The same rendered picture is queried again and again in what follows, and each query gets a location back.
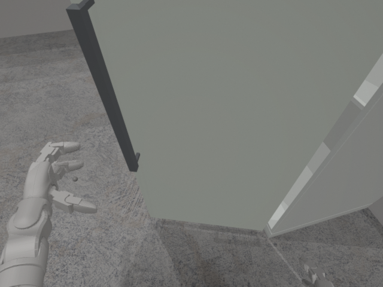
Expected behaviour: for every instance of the left robot forearm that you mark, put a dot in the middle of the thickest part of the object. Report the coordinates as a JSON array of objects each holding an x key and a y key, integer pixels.
[{"x": 23, "y": 261}]

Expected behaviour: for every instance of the right robot hand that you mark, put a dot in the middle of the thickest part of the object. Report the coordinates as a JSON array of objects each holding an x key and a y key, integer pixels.
[{"x": 316, "y": 275}]

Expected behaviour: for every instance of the handle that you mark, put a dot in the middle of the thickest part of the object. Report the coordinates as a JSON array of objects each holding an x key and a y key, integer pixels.
[{"x": 83, "y": 28}]

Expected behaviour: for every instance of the left robot hand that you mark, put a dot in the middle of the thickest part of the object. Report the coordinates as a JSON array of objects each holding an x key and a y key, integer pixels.
[{"x": 42, "y": 175}]

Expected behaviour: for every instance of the fridge door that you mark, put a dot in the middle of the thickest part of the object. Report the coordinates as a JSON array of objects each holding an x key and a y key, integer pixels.
[{"x": 227, "y": 101}]

